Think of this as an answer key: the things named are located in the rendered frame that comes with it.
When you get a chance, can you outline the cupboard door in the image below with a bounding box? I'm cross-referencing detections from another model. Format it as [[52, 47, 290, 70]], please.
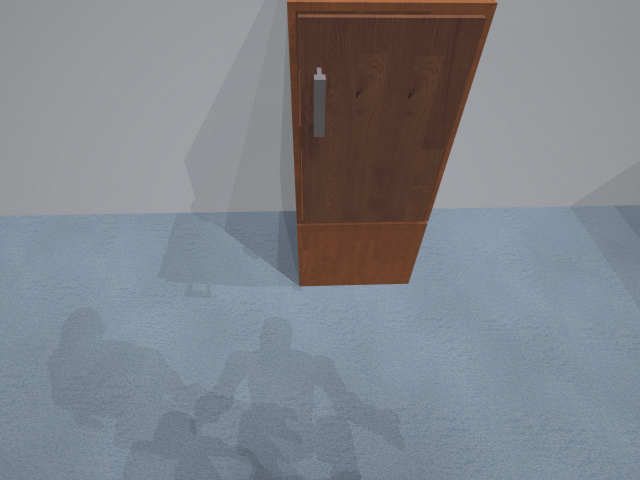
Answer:
[[298, 14, 487, 223]]

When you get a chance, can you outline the handle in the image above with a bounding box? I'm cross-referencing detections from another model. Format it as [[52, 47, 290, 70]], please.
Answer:
[[314, 67, 326, 137]]

